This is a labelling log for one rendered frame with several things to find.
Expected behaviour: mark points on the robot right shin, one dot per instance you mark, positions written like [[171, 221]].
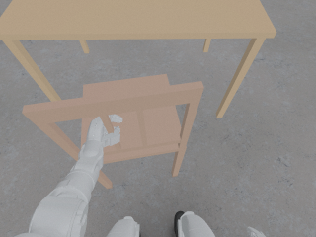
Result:
[[187, 213]]

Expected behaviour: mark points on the table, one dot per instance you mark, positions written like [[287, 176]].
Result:
[[136, 20]]

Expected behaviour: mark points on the robot left hand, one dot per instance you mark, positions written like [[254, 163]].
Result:
[[97, 131]]

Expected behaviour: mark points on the left robot upper arm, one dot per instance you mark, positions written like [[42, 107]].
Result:
[[59, 217]]

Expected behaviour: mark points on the robot right hand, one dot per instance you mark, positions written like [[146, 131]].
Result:
[[254, 233]]

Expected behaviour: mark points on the chair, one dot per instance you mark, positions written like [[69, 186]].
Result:
[[150, 124]]

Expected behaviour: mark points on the robot right thigh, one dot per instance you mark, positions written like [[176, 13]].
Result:
[[191, 225]]

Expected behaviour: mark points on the robot left forearm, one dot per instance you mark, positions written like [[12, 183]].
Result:
[[82, 177]]

